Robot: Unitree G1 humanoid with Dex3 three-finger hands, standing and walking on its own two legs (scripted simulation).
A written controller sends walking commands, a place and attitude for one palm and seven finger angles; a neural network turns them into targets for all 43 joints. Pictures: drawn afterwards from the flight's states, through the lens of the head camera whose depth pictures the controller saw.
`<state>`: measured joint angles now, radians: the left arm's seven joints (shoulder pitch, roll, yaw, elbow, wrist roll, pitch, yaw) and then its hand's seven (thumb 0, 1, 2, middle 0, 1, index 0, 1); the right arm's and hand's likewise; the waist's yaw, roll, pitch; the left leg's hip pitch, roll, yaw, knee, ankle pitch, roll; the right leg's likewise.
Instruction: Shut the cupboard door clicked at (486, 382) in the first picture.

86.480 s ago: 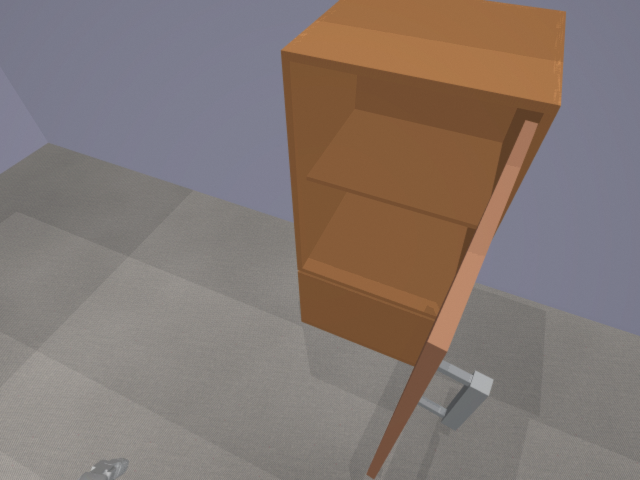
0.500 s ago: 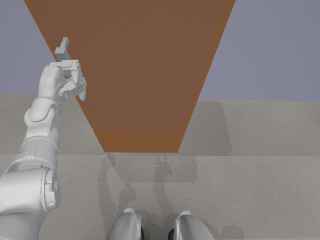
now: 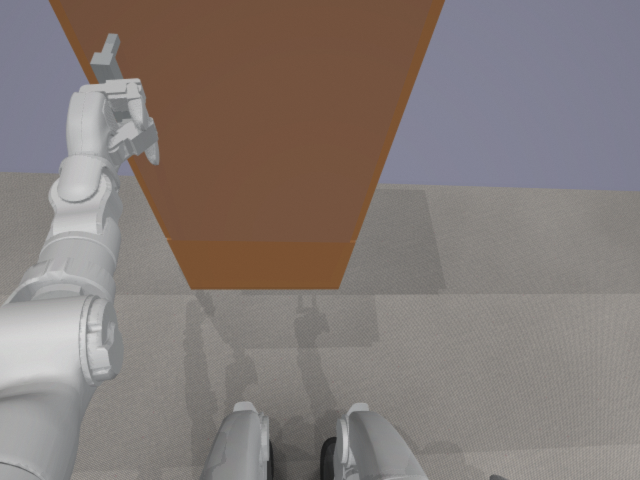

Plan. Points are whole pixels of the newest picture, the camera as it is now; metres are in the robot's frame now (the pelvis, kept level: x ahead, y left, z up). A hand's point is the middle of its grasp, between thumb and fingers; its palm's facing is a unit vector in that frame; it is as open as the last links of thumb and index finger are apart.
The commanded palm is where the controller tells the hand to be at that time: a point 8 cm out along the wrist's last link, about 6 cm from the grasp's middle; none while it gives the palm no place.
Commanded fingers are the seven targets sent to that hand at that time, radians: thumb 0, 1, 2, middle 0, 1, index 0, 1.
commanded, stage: pull the fist back off the door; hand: left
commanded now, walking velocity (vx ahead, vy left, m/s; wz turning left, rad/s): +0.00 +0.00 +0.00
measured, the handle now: (125, 95) +0.58 +0.23 +0.09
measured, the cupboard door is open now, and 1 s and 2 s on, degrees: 0 0 0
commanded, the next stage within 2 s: draw the hand back to the body in 0.66 s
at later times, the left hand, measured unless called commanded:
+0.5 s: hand (164, 152) +0.49 +0.17 +0.09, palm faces +0.02 -1.00 -0.02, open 3.1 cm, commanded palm +0.45 +0.21 +0.09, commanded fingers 0.00 0.90 0.90 -1.30 -1.50 -1.30 -1.50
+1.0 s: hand (141, 172) +0.43 +0.17 +0.12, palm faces +0.01 -1.00 -0.03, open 3.1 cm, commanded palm +0.39 +0.23 +0.13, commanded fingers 0.00 0.90 0.90 -1.30 -1.50 -1.30 -1.50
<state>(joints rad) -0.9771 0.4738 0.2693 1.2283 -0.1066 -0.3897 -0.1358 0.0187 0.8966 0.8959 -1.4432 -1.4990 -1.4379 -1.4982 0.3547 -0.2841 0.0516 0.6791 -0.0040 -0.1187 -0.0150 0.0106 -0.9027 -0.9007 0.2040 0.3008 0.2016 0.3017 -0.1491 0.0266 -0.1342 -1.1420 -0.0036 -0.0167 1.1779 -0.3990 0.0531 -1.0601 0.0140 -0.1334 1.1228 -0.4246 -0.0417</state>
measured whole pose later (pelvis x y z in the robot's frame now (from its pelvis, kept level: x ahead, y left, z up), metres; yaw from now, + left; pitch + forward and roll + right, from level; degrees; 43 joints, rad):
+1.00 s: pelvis +0.07 +0.00 +0.05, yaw -1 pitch +12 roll -1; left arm -0.24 0.26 0.21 0.50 -0.23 -0.33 -0.19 0.02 0.90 0.90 -1.30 -1.50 -1.30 -1.50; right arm 0.26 -0.24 0.02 0.55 0.05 0.00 -0.02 0.01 -0.90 -0.90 0.20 0.30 0.20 0.30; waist -0.02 0.04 -0.12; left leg -0.72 0.00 0.04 0.94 -0.44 0.05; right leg -0.67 0.03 -0.06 0.91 -0.45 -0.04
